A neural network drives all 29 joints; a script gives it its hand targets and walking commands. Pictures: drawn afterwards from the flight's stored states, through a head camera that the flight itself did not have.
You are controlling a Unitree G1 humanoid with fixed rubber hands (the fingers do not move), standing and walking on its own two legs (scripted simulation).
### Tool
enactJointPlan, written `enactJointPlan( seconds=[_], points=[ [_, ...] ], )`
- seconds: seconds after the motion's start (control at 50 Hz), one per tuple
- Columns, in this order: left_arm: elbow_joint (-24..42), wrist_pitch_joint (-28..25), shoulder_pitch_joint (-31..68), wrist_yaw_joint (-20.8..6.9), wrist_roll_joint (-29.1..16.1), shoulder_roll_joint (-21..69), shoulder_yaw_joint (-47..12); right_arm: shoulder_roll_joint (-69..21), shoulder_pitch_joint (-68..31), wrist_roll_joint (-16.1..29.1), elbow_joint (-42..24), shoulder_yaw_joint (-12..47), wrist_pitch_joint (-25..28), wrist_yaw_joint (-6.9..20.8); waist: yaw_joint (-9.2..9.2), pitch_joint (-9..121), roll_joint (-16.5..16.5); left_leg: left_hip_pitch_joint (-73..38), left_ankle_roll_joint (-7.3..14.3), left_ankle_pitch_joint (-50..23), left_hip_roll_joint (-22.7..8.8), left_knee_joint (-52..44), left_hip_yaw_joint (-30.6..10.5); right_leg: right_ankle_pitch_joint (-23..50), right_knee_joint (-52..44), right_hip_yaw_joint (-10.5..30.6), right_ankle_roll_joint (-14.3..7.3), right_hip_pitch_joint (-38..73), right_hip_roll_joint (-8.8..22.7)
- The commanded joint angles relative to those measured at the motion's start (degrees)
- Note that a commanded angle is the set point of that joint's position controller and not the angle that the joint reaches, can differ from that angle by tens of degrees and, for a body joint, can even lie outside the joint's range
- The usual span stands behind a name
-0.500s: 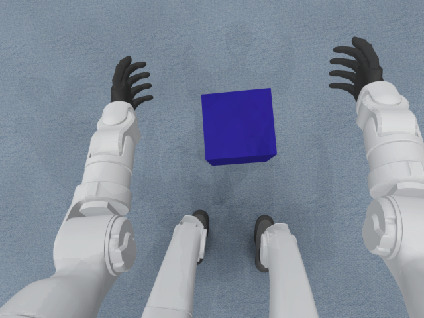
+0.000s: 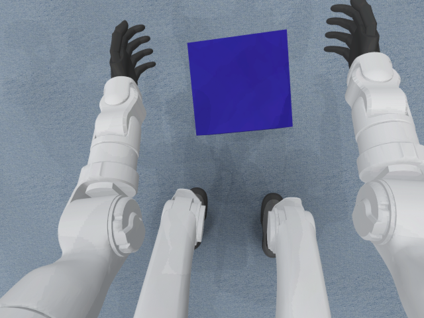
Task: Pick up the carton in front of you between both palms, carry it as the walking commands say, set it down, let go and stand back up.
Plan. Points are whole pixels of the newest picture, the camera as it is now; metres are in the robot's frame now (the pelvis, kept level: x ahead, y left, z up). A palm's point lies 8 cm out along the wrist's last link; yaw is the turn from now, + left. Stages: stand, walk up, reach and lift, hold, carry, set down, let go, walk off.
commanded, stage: reach and lift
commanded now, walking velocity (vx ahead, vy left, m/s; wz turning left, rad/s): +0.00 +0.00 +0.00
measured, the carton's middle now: (239, 93) +0.50 +0.00 -0.42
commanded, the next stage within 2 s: none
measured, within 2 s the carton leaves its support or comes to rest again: leaves its support in 1.36 s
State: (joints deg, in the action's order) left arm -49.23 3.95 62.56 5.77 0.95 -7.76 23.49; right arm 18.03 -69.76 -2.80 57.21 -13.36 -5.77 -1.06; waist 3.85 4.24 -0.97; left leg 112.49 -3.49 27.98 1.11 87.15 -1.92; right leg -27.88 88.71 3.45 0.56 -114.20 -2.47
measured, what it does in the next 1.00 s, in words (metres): lowers itself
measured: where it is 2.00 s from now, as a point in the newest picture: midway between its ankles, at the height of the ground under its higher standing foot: (231, 232)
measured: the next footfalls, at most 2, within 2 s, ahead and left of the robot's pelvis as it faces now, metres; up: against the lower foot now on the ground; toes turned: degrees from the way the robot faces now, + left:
none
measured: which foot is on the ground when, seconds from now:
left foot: down 0.00-1.00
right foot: down 0.00-1.00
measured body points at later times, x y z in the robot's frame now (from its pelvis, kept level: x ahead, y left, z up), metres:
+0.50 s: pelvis -0.05 +0.01 -0.16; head +0.33 -0.01 +0.07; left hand +0.49 +0.19 -0.36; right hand +0.53 -0.18 -0.36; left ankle +0.07 +0.14 -0.51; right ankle +0.06 -0.12 -0.51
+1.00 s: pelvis -0.05 +0.00 -0.17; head +0.33 -0.02 +0.06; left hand +0.49 +0.17 -0.36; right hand +0.53 -0.16 -0.37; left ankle +0.07 +0.14 -0.51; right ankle +0.06 -0.11 -0.51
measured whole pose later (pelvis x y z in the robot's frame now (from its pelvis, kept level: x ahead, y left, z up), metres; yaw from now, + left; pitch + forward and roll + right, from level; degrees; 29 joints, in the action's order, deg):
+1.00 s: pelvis -0.05 +0.00 -0.17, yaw +1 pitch +39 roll +3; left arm -65.1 1.1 83.2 9.9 -13.1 -13.6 8.6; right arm 25.4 -90.3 14.1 72.2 4.7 -2.3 -4.3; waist 3.0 -21.2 1.5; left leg 129.2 -4.3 31.6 2.1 122.1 -1.5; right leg -31.8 124.0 2.7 0.6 -130.9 -1.4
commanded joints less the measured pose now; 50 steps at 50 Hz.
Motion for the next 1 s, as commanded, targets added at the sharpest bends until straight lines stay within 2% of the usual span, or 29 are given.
enactJointPlan(
  seconds=[0.0, 0.02, 0.04, 0.08, 0.1, 0.16, 0.18, 0.2, 0.24, 0.26, 0.28, 0.3, 0.32, 0.34, 0.36, 0.5, 0.62, 0.72, 0.74, 0.76, 0.78, 0.8, 0.84, 0.86, 0.88, 0.9, 0.94, 0.96, 0.98],
  points=[
    [5.4, -2.2, 9.8, 0.5, -3.4, -8.9, -1.1, 4.7, -13.0, 2.5, -7.6, 3.7, 2.2, -1.1, 1.17, 58.2, -9.6, -17.7, -1.3, -28.6, 2.8, 3.1, 6.6, 34.3, 3.9, -3.2, 2.3, 37.3, -1.2],
    [2.4, -1.5, 8.2, 0.1, -2.9, -9.7, -2.5, 7.2, -14.3, 4.2, -6.4, 3.1, 1.7, -1.6, 2.54, 59.7, -4.4, -17.7, -1.3, -26.3, 2.4, 5.5, 7.9, 33.1, 5.3, -1.9, 1.7, 38.1, -0.2],
    [7.7, -1.7, 9.9, 0.6, -5.8, -8.1, -5.4, 8.7, -15.3, 4.1, -9.0, 3.6, 1.7, -2.1, 0.01, 66.3, -4.4, -19.3, -2.5, -27.1, 2.6, 6.8, 8.5, 34.8, 6.6, -3.2, 1.8, 42.4, -0.3],
    [5.0, -1.3, 12.9, 1.4, -7.6, -10.7, -4.3, 8.9, -18.8, 6.5, -7.6, 6.3, 1.4, -2.1, 2.47, 63.4, -9.0, -18.1, -1.0, -24.1, 2.4, 9.6, 8.4, 27.9, 9.6, -3.7, 2.7, 37.7, 0.0],
    [7.7, -1.5, 13.6, 1.9, -7.5, -12.4, -5.8, 11.8, -19.9, 6.7, -9.5, 3.9, 1.7, -2.9, -0.12, 66.1, -5.8, -16.6, -1.3, -22.5, 2.1, 10.6, 7.9, 29.3, 10.7, -3.0, 2.3, 39.8, -0.7],
    [5.2, -0.7, 16.9, 2.6, -10.8, -13.0, -9.0, 12.3, -20.8, 10.3, -6.2, 7.6, 0.7, -3.1, 1.81, 66.1, -3.7, -21.7, -1.3, -20.8, 1.5, 14.9, 7.9, 23.0, 14.4, -4.6, 2.6, 34.7, -0.4],
    [6.7, 0.0, 19.3, 2.6, -11.2, -12.4, -9.2, 13.7, -24.5, 8.9, -7.0, 7.5, 0.8, -2.9, -0.16, 61.2, -5.2, -19.1, -1.6, -17.8, 1.2, 14.2, 7.5, 18.0, 14.5, -5.1, 1.9, 30.5, 0.0],
    [7.3, 0.3, 21.8, 3.1, -12.4, -13.6, -10.2, 13.7, -25.1, 10.5, -6.5, 8.8, 0.6, -2.7, 1.87, 64.7, -4.4, -23.5, -1.5, -18.0, 1.5, 15.3, 7.3, 17.3, 16.6, -5.4, 2.0, 32.4, 0.3],
    [-1.1, 0.8, 23.4, 3.4, -13.4, -11.2, -11.7, 13.3, -27.2, 11.9, -0.5, 10.4, 0.4, -2.2, -0.71, 56.2, -5.8, -19.7, -1.4, -13.0, 1.0, 18.0, 7.6, 11.3, 16.5, -5.8, 2.2, 26.9, 0.7],
    [0.3, 0.3, 22.9, 3.5, -13.6, -12.1, -11.6, 15.8, -29.4, 11.2, -3.2, 8.4, 0.7, -2.3, -0.7, 54.9, -3.8, -18.5, -1.4, -12.5, 0.9, 18.2, 6.4, 9.8, 18.3, -6.2, 1.9, 22.5, 1.1],
    [-4.0, -0.1, 21.9, 3.7, -12.0, -13.2, -9.9, 15.1, -26.0, 11.9, 6.1, 9.4, 0.4, -2.5, 1.92, 53.4, -2.6, -19.3, -1.6, -12.9, 0.8, 19.6, 7.0, 9.4, 18.6, -4.0, 2.0, 22.0, 1.0],
    [0.5, -0.4, 25.0, 3.8, -11.8, -14.5, -10.5, 13.0, -28.6, 14.0, 1.1, 13.4, 1.1, -2.0, 3.42, 52.1, -3.5, -16.5, -1.5, -11.5, 0.6, 20.7, 7.7, 10.4, 19.0, -3.5, 1.4, 24.8, 1.7],
    [-6.7, -0.5, 25.8, 3.9, -11.2, -14.3, -10.7, 12.7, -29.7, 14.3, 5.2, 12.5, 1.4, -2.2, 1.05, 48.2, -3.2, -13.6, -1.1, -10.8, 0.0, 21.1, 6.6, 10.3, 20.3, -3.3, 1.4, 22.6, 1.5],
    [-3.8, -1.1, 26.2, 3.7, -12.7, -12.6, -11.2, 15.3, -29.9, 12.8, 5.5, 11.7, 2.1, -2.4, 1.54, 47.8, -2.6, -14.5, -1.7, -10.5, 0.6, 21.3, 6.7, 9.3, 21.7, -3.6, 1.4, 21.9, 2.5],
    [-6.7, -1.0, 28.7, 3.6, -12.6, -14.1, -11.4, 15.4, -34.2, 12.9, 4.9, 11.7, 2.4, -2.5, -0.01, 47.5, -6.4, -14.3, -0.9, -12.0, 0.3, 21.6, 5.4, 10.7, 22.2, -4.4, 1.8, 20.9, 2.2],
    [-7.0, -3.2, 36.2, 4.3, -14.5, -16.9, -14.1, 17.2, -37.4, 16.2, 6.1, 14.0, 4.5, -3.0, -0.94, 50.3, -1.9, -23.1, -0.9, -17.8, 0.4, 27.7, 5.6, 11.9, 25.6, -4.2, 1.1, 17.5, 2.3],
    [-13.3, -2.5, 33.6, 4.3, -17.4, -14.7, -15.6, 15.1, -36.9, 18.2, 10.5, 17.7, 3.7, -2.6, 0.69, 46.0, -4.2, -21.1, -0.7, -14.5, 0.7, 28.7, 6.5, 9.9, 25.7, -3.6, 1.4, 21.0, 2.1],
    [-11.3, -2.9, 32.2, 3.7, -15.3, -11.8, -14.1, 16.0, -35.2, 15.3, 8.9, 14.2, 4.2, -2.4, 0.69, 45.1, -1.4, -19.7, -1.0, -18.4, 1.0, 29.7, 6.4, 13.2, 25.7, -3.0, 0.8, 18.6, 1.6],
    [-13.0, -3.0, 31.5, 4.0, -15.5, -12.8, -13.9, 13.2, -35.4, 15.4, 9.3, 15.8, 4.3, -2.6, -1.36, 46.5, -5.4, -18.4, -0.2, -16.3, 1.4, 29.1, 6.0, 12.7, 26.0, -3.7, 1.8, 20.3, 1.8],
    [-8.9, -3.1, 30.5, 4.2, -13.7, -13.0, -13.2, 15.1, -34.4, 14.8, 10.4, 15.8, 4.3, -3.0, 1.83, 44.7, -3.9, -15.7, -1.4, -15.9, 1.1, 28.7, 7.0, 12.0, 26.2, -4.0, 0.9, 19.7, 1.8],
    [-11.1, -3.2, 32.5, 4.1, -15.2, -13.6, -13.5, 11.3, -34.6, 16.2, 9.8, 16.9, 4.0, -2.9, -0.63, 44.1, -5.6, -14.5, -1.0, -15.1, 0.6, 28.2, 6.3, 13.9, 25.7, -3.3, 1.3, 21.3, 2.0],
    [-12.0, -3.7, 31.3, 4.1, -13.1, -11.9, -13.1, 14.2, -35.1, 15.4, 11.5, 14.2, 4.2, -2.9, 1.85, 41.3, -0.5, -15.5, -1.3, -15.4, 1.0, 28.8, 7.4, 12.1, 24.6, -2.2, 0.9, 18.1, 1.5],
    [-15.0, -3.2, 30.2, 4.1, -12.7, -13.0, -12.0, 13.3, -36.3, 15.8, 9.4, 16.9, 4.8, -2.9, -1.01, 42.9, -5.0, -13.6, -1.1, -14.7, 0.3, 28.6, 6.5, 14.3, 25.6, -2.9, 1.3, 21.3, 1.9],
    [-10.1, -3.2, 33.0, 4.3, -13.4, -13.3, -13.5, 14.8, -35.8, 15.4, 11.6, 13.7, 4.4, -3.1, 0.91, 42.4, -1.8, -12.3, -1.3, -14.6, 1.0, 27.3, 5.7, 14.3, 27.1, -3.2, 0.9, 21.7, 1.7],
    [-11.0, -3.6, 32.7, 4.4, -13.3, -13.5, -12.7, 12.1, -35.8, 15.5, 8.4, 15.9, 4.5, -3.4, -0.58, 43.4, -3.7, -12.4, -0.9, -16.0, 0.5, 28.6, 6.6, 15.8, 26.2, -2.6, 0.7, 21.0, 1.8],
    [-10.6, -3.7, 32.7, 4.2, -14.5, -11.6, -13.8, 13.0, -37.3, 15.8, 9.3, 17.2, 4.8, -3.5, 1.56, 45.5, -5.7, -15.0, -1.2, -16.3, 1.4, 27.9, 7.3, 14.3, 25.1, -3.2, 1.2, 22.0, 2.0],
    [-7.9, -4.1, 34.4, 4.5, -13.8, -11.3, -14.3, 10.1, -34.2, 16.5, 9.6, 17.4, 4.6, -3.3, -0.64, 43.0, -3.0, -13.7, -0.5, -15.5, 0.6, 27.9, 6.2, 12.9, 25.5, -3.5, 0.8, 18.2, 1.0],
    [-14.8, -3.7, 33.5, 4.1, -13.6, -10.0, -15.3, 10.2, -37.9, 17.3, 11.3, 19.4, 4.3, -3.3, 1.96, 40.5, -4.1, -11.7, -0.8, -15.0, 0.6, 27.7, 5.6, 13.1, 25.4, -2.2, 1.1, 18.6, 1.9],
    [-7.5, -4.3, 36.9, 3.6, -15.0, -8.9, -16.7, 4.8, -37.3, 17.7, 8.2, 18.8, 4.5, -2.9, 0.39, 43.8, -5.2, -15.1, -0.3, -16.0, 1.8, 27.2, 6.3, 13.8, 26.1, -3.7, 1.8, 20.5, 1.2]
  ],
)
